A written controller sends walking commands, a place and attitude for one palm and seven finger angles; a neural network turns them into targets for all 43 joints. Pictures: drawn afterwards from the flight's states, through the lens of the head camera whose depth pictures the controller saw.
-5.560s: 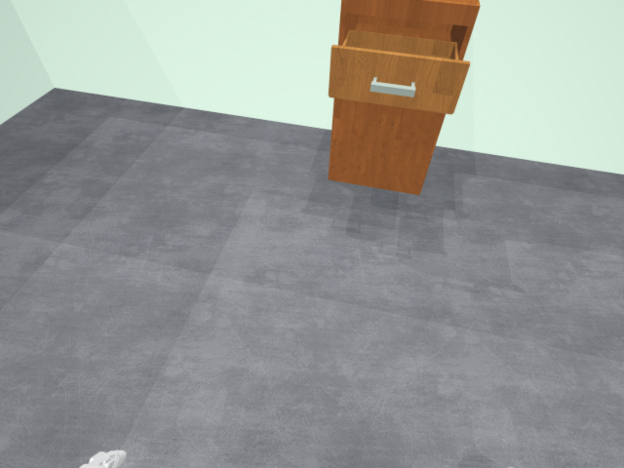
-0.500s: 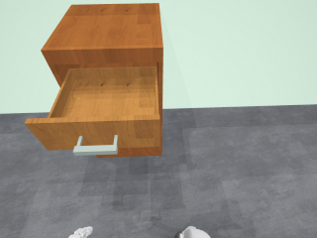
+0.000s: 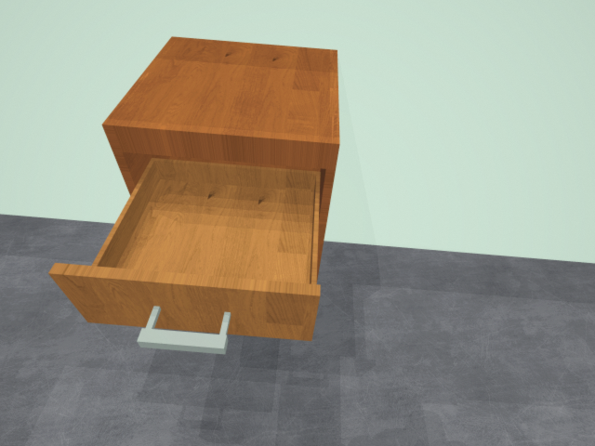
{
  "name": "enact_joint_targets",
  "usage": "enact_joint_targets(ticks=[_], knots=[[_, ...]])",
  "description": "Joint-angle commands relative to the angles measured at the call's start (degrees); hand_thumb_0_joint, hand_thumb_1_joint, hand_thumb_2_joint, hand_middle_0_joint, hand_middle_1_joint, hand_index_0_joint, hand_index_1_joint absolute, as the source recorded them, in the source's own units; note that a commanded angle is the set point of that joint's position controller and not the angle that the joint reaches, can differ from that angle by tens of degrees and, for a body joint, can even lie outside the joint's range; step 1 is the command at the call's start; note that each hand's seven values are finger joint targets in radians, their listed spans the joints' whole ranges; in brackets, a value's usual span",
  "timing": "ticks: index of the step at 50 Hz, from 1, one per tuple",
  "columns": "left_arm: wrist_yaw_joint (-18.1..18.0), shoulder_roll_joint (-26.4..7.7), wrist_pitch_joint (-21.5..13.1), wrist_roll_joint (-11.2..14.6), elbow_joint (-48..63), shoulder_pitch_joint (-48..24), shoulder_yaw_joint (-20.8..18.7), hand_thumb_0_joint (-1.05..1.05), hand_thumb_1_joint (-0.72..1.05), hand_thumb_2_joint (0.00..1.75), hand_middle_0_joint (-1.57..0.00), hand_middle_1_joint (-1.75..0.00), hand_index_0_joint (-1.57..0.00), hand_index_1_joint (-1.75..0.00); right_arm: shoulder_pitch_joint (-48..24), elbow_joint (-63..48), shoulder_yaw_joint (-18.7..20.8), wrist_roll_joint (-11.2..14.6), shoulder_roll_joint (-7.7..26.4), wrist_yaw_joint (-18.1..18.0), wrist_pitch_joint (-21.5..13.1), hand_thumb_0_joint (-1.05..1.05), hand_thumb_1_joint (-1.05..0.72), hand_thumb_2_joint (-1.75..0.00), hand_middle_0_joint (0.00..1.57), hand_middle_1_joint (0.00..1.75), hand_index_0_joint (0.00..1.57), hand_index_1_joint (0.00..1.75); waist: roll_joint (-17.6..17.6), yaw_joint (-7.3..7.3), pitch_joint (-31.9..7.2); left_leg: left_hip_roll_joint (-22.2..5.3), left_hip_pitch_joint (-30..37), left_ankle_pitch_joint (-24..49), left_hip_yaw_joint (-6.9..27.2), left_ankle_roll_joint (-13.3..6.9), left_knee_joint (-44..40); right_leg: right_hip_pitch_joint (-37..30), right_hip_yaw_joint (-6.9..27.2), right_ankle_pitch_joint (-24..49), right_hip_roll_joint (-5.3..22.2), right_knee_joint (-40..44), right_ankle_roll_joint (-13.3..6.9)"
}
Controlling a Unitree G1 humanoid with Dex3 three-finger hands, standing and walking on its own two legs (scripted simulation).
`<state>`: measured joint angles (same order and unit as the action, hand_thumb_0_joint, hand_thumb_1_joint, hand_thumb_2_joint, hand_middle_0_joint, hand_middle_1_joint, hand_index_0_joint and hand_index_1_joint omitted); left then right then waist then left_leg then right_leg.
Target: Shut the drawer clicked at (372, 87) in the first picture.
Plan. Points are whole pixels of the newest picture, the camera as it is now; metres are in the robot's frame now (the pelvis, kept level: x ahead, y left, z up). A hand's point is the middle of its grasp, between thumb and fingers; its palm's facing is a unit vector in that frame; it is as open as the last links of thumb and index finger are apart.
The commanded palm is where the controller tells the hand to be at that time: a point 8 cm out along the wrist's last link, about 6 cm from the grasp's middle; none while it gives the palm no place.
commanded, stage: come to a stop and stand still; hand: left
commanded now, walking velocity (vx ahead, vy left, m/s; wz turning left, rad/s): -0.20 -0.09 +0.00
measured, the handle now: (187, 328) +0.30 +0.21 -0.08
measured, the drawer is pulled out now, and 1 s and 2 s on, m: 0.30 0.30 0.28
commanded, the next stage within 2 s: look again from close up in 0.84 s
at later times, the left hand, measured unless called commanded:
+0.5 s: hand out of the picture +0.00 +0.16 -0.16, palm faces +0.01 -0.96 -0.28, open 7.4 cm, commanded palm none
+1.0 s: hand out of the picture -0.02 +0.12 -0.17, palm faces +0.00 -0.98 -0.18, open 7.3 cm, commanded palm none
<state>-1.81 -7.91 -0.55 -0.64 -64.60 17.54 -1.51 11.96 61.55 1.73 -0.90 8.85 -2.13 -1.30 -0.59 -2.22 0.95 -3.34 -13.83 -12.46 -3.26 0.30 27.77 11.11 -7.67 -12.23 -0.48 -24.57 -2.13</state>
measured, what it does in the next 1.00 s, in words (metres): stands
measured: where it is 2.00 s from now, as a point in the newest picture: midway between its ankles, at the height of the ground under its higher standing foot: outside the picture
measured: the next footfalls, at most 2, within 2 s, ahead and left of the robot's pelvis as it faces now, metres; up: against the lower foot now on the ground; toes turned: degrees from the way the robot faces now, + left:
none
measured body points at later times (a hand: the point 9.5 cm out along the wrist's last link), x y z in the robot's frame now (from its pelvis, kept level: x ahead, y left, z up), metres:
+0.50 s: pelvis -0.01 -0.04 +0.00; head -0.01 -0.06 +0.45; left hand +0.00 +0.21 -0.14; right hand +0.01 -0.26 -0.17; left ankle +0.00 +0.12 -0.73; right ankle +0.01 -0.10 -0.74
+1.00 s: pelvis -0.01 -0.04 +0.00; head +0.00 -0.05 +0.45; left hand -0.02 +0.17 -0.16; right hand -0.07 -0.24 -0.16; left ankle -0.01 +0.12 -0.74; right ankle +0.01 -0.10 -0.74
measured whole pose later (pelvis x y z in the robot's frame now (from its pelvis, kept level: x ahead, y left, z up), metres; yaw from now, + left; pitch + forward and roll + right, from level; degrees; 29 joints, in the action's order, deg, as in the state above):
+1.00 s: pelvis -0.01 -0.04 +0.00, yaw -1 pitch +0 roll +0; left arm -1.9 -6.7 -0.6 -0.6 -63.8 17.5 -0.4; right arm 21.8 63.4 1.1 -2.1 6.9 -1.7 1.6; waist 1.4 1.0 2.2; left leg -3.7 -12.3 -16.3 0.9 1.1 28.2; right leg 12.8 -7.2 -10.5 -3.5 -23.0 -4.9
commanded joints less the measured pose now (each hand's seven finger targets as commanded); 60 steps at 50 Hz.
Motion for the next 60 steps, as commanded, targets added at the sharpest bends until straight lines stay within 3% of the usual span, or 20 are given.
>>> enact_joint_targets(ticks=[1, 14, 16, 18, 19, 20, 22, 27, 33, 46, 47, 48, 49, 51, 53, 55, 57, 58, 59, 60], knots=[[-0.3, -5.4, 0.2, 0.1, 1.9, 2.7, -0.4, 0.00, 0.90, 0.90, -0.20, -0.30, -0.20, -0.30, 2.7, -1.0, -0.2, 0.7, 5.1, -0.6, 0.2, 0.00, -0.90, -0.90, 0.20, 0.30, 0.20, 0.30, 8.6, 0.83, 2.1, -8.1, 2.8, 21.4, 6.8, -2.7, -9.4, 0.4, 6.4, 5.4, 6.0, 2.1, 1.5], [0.3, -4.7, 2.4, -1.1, 3.6, 5.3, -1.5, 0.00, 0.90, 0.90, -0.20, -0.30, -0.20, -0.30, -0.6, -3.3, 2.5, 0.0, 9.3, -1.1, 1.5, 0.00, -0.90, -0.90, 0.20, 0.30, 0.20, 0.30, 7.8, 0.67, -2.3, -13.8, 1.6, 15.1, 8.8, -9.0, -10.4, 3.7, 6.0, -7.8, 3.5, -13.6, 1.7], [0.3, -4.4, 1.9, -1.1, 3.0, 7.0, -1.4, 0.00, 0.90, 0.90, -0.20, -0.30, -0.20, -0.30, -2.0, -3.4, 2.3, 0.0, 8.7, -0.6, 1.7, 0.00, -0.90, -0.90, 0.20, 0.30, 0.20, 0.30, 5.8, -0.53, -2.0, -10.9, -1.0, 10.5, 6.4, -7.0, -7.3, 0.4, 6.9, -0.7, 3.8, -6.3, 1.7], [0.1, -7.3, 0.8, -1.3, 3.4, 4.8, -1.2, 0.00, 0.90, 0.90, -0.20, -0.30, -0.20, -0.30, -0.9, -3.2, 1.7, 0.5, 5.4, 0.0, 1.9, 0.00, -0.90, -0.90, 0.20, 0.30, 0.20, 0.30, -5.3, 1.02, -0.9, -3.0, -2.2, -1.3, 1.4, -2.0, -1.0, 1.2, 15.4, 6.2, 9.2, 4.1, 0.0], [0.1, -9.0, 0.5, -0.9, 3.8, 1.7, -1.1, 0.00, 0.90, 0.90, -0.20, -0.30, -0.20, -0.30, 0.4, -2.7, 1.2, 0.7, 3.5, 0.4, 2.5, 0.00, -0.90, -0.90, 0.20, 0.30, 0.20, 0.30, -10.9, 2.65, -0.2, 0.4, -0.6, -7.1, -0.7, -0.3, 1.9, 4.5, 19.3, 1.1, 13.5, 9.0, -2.3], [-0.1, -9.5, 0.2, -0.6, 4.0, 0.2, -1.1, 0.00, 0.90, 0.90, -0.20, -0.30, -0.20, -0.30, 1.0, -1.9, 0.9, 0.4, 3.0, 0.6, 3.1, 0.00, -0.90, -0.90, 0.20, 0.30, 0.20, 0.30, -13.0, 2.46, 1.6, 0.5, 1.2, -9.0, 0.1, -0.1, 4.2, 8.3, 21.2, -5.5, 15.2, 13.4, -3.9], [-0.4, -8.4, 0.3, -0.5, 3.9, -1.4, -0.7, 0.00, 0.90, 0.90, -0.20, -0.30, -0.20, -0.30, 2.6, -0.3, 0.6, 0.2, 2.9, 0.8, 3.3, 0.00, -0.90, -0.90, 0.20, 0.30, 0.20, 0.30, -10.0, 2.95, 4.1, -0.2, 1.4, -8.2, 1.6, -0.5, 5.6, 9.7, 20.5, -12.7, 13.7, 16.0, -3.9], [-0.3, -7.3, -0.4, 0.3, 2.4, -0.5, -0.5, 0.00, 0.90, 0.90, -0.20, -0.30, -0.20, -0.30, 7.2, 3.0, -0.7, 0.1, 2.3, 0.4, 2.0, 0.00, -0.90, -0.90, 0.20, 0.30, 0.20, 0.30, -2.0, 2.88, 4.3, -1.3, 3.4, 1.2, 4.0, -0.8, -4.6, 5.0, 14.3, -7.2, 9.1, 12.3, -0.6], [-0.5, -7.5, -0.4, 0.5, 1.5, 0.5, -1.1, 0.00, 0.90, 0.90, -0.20, -0.30, -0.20, -0.30, 9.8, 3.9, -1.1, 0.0, 2.3, -0.1, 1.5, 0.00, -0.90, -0.90, 0.20, 0.30, 0.20, 0.30, 2.3, 1.51, 2.7, -1.2, 0.9, 1.0, 3.8, -0.1, -7.3, -2.8, 13.5, -2.3, 7.8, 12.2, 2.3], [-0.4, -5.1, -0.4, 0.4, 0.5, 2.0, -1.0, 0.00, 0.90, 0.90, -0.20, -0.30, -0.20, -0.30, 15.8, 4.5, -1.2, -0.1, 0.7, -0.4, 1.5, 0.00, -0.90, -0.90, 0.20, 0.30, 0.20, 0.30, -0.3, 2.17, 5.9, -1.2, 0.5, -1.0, 3.5, -0.3, -7.7, 0.8, 12.9, -9.0, 7.5, 14.1, 1.0], [-0.5, -14.9, -1.6, 0.2, 5.6, 0.6, 0.5, 0.00, 0.90, 0.90, -0.20, -0.30, -0.20, -0.30, 8.1, -2.9, 0.1, -1.9, 6.9, 0.6, 2.7, 0.00, -0.90, -0.90, 0.20, 0.30, 0.20, 0.30, 1.7, 4.78, 13.7, 3.0, -2.4, 1.2, 6.9, -1.3, -1.9, 7.2, 15.9, -7.9, 4.9, 8.8, 1.2], [-0.9, -11.6, -1.2, 0.2, 5.1, 1.0, -1.1, 0.00, 0.90, 0.90, -0.20, -0.30, -0.20, -0.30, 10.8, -3.3, 1.2, -1.3, 4.4, 0.1, 2.4, 0.00, -0.90, -0.90, 0.20, 0.30, 0.20, 0.30, 1.4, 2.97, 7.0, 1.3, -4.2, -7.6, 3.5, -0.7, 5.3, 8.4, 19.0, -21.4, 11.4, 11.9, 1.8], [-1.1, -11.4, -1.6, -0.2, 5.2, 0.4, -1.5, 0.00, 0.90, 0.90, -0.20, -0.30, -0.20, -0.30, 12.1, -2.5, 1.4, -1.1, 4.6, 0.1, 1.9, 0.00, -0.90, -0.90, 0.20, 0.30, 0.20, 0.30, 0.8, 3.98, 2.3, 2.0, -4.1, -7.3, 3.6, -0.9, 9.0, 5.8, 22.3, -19.6, 13.4, 13.9, 0.4], [-1.1, -10.2, -1.6, -0.4, 6.4, 0.7, -0.9, 0.00, 0.90, 0.90, -0.20, -0.30, -0.20, -0.30, 13.5, -2.7, 1.5, -0.3, 3.9, 0.2, 1.7, 0.00, -0.90, -0.90, 0.20, 0.30, 0.20, 0.30, -2.8, 3.90, -4.0, 1.7, -4.0, -9.7, 3.5, -0.9, 15.1, 4.1, 22.7, -17.0, 14.9, 13.0, -3.5], [-1.5, -8.5, -1.0, -0.6, 7.3, -0.6, -0.6, 0.00, 0.90, 0.90, -0.20, -0.30, -0.20, -0.30, 13.5, -3.0, 1.0, -0.3, 2.7, 0.6, 1.7, 0.00, -0.90, -0.90, 0.20, 0.30, 0.20, 0.30, -4.5, 4.41, -3.1, 0.8, -4.1, -10.5, 2.6, -0.9, 13.9, 4.9, 20.5, -17.1, 14.7, 11.7, -6.0], [-1.6, -8.0, -0.7, -0.7, 7.5, -2.8, -0.6, 0.00, 0.90, 0.90, -0.20, -0.30, -0.20, -0.30, 14.8, -2.4, 0.7, -0.1, 2.1, 0.5, 1.0, 0.00, -0.90, -0.90, 0.20, 0.30, 0.20, 0.30, -3.0, 5.68, 0.8, 0.8, 0.9, -5.9, 2.4, -1.4, 3.2, 10.7, 16.0, -15.6, 12.2, 7.6, -4.9], [-1.4, -5.2, -0.5, -0.2, 7.4, -0.7, 0.5, 0.00, 0.90, 0.90, -0.20, -0.30, -0.20, -0.30, 14.0, -2.1, -0.1, -0.5, 2.8, 0.4, -0.1, 0.00, -0.90, -0.90, 0.20, 0.30, 0.20, 0.30, 4.9, 3.57, 2.8, -2.8, -0.7, -1.4, 8.8, -3.2, -6.0, 8.6, 10.9, -6.6, 6.1, 1.0, -2.0], [-1.2, -4.1, -0.7, 0.0, 7.0, 0.6, 0.8, 0.00, 0.90, 0.90, -0.20, -0.30, -0.20, -0.30, 12.1, -2.4, -0.4, -0.5, 4.3, 0.1, -0.4, 0.00, -0.90, -0.90, 0.20, 0.30, 0.20, 0.30, 6.1, 2.21, 3.4, -5.7, -3.7, 1.6, 11.6, -4.3, -7.0, 6.1, 8.9, -2.1, 4.7, 0.2, -0.8], [-1.1, -3.9, -1.3, 0.0, 6.3, 1.8, 0.9, 0.00, 0.90, 0.90, -0.20, -0.30, -0.20, -0.30, 11.2, -2.6, -0.6, -0.4, 4.6, -0.2, -0.6, 0.00, -0.90, -0.90, 0.20, 0.30, 0.20, 0.30, 4.1, 1.47, 2.7, -5.4, -4.1, 7.2, 10.9, -4.5, -5.9, 2.8, 8.6, 3.7, 4.6, -0.2, -0.7], [-1.1, -4.5, -1.1, 0.0, 5.6, 1.8, 1.0, 0.00, 0.90, 0.90, -0.20, -0.30, -0.20, -0.30, 10.4, -2.4, -0.7, -0.1, 4.3, -0.2, -0.9, 0.00, -0.90, -0.90, 0.20, 0.30, 0.20, 0.30, 7.5, 1.63, 2.1, -4.6, -3.3, 11.9, 11.1, -4.1, -6.6, 1.2, 7.8, 5.6, 5.1, -1.5, -0.7]])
